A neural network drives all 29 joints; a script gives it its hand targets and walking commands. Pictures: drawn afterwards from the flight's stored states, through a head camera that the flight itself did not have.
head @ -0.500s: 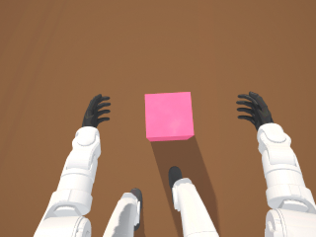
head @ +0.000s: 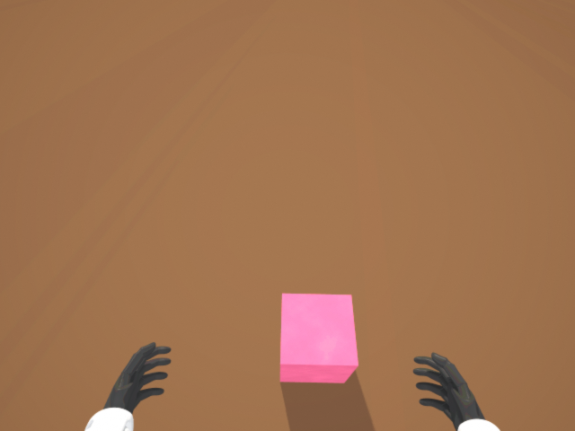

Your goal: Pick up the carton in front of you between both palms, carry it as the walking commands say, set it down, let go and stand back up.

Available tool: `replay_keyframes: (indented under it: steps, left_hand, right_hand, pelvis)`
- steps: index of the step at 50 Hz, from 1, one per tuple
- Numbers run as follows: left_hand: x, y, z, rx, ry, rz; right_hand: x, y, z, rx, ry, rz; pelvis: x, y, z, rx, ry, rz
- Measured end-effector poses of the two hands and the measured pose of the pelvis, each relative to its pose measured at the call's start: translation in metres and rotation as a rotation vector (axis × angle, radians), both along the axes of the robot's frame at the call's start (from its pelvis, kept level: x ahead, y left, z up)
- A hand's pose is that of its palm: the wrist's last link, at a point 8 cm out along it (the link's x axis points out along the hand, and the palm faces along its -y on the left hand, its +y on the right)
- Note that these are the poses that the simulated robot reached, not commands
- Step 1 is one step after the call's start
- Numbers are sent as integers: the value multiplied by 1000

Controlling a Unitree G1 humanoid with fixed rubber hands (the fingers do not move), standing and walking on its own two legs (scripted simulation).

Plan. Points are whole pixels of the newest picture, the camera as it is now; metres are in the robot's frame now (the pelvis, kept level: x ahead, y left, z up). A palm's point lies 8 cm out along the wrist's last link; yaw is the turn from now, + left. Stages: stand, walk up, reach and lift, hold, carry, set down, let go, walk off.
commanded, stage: let go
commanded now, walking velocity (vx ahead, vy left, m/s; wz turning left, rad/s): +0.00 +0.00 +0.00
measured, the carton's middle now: (314, 340) +0.43 -0.09 -0.65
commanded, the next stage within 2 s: stand in 0.46 s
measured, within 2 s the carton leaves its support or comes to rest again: neither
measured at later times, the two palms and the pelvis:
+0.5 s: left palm (106, 405) +0.18 +0.25 -0.07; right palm (461, 408) +0.17 -0.23 -0.07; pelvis +0.02 +0.02 +0.00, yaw +0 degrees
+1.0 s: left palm out of the picture +0.15 +0.29 -0.09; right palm (487, 413) +0.17 -0.28 -0.09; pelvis +0.03 +0.00 -0.01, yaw +2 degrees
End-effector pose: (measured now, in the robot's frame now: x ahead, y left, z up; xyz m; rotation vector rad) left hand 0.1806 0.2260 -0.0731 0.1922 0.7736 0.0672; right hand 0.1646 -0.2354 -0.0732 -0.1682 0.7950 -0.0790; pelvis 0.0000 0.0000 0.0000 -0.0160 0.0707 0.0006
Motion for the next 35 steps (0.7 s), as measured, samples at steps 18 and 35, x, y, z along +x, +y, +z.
replay_keyframes:
  steps: [18,35]
  left_hand:
    - [2,18,10,-11,18,-1]
    - [-25,71,-13,187,160,72]
  right_hand:
    - [11,15,7,-7,16,7]
    - [2,-39,-12,-176,76,-16]
  pelvis:
    - [18,16,3,-15,-109,-6]
    - [29,10,-8,0,-54,13]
